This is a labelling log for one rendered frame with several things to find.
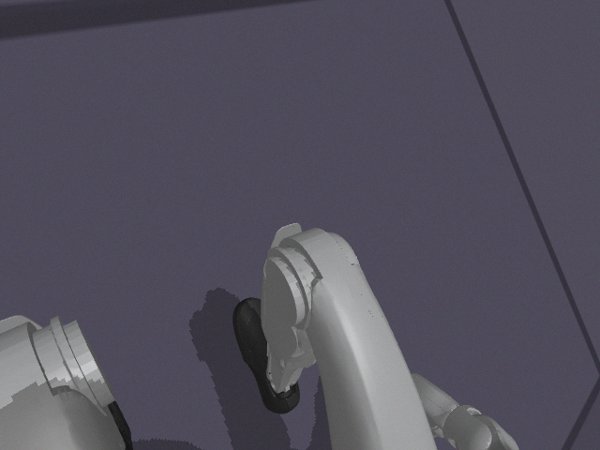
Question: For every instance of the right robot hand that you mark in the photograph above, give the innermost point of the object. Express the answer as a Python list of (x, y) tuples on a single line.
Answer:
[(437, 404)]

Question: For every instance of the left robot foot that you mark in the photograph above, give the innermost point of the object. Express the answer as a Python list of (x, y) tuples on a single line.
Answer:
[(121, 424)]

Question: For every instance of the right robot foot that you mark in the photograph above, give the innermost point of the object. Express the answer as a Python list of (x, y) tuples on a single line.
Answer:
[(247, 326)]

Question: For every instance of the right robot arm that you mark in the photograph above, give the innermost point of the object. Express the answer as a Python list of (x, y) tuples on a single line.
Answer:
[(467, 429)]

